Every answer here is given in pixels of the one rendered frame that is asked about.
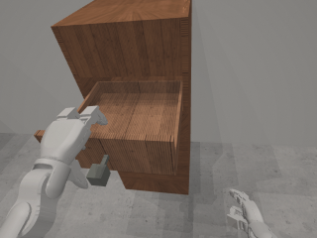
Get cabinet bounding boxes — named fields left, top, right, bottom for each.
left=51, top=0, right=192, bottom=195

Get drawer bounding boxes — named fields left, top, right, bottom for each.
left=34, top=80, right=183, bottom=176

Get left robot forearm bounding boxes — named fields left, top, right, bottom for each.
left=0, top=158, right=71, bottom=238

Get robot right hand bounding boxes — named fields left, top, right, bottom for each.
left=227, top=188, right=264, bottom=234

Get robot left hand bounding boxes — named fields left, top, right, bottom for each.
left=40, top=105, right=108, bottom=189

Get right robot forearm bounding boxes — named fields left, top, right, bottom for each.
left=247, top=221, right=277, bottom=238

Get handle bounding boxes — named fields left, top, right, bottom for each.
left=86, top=155, right=111, bottom=186

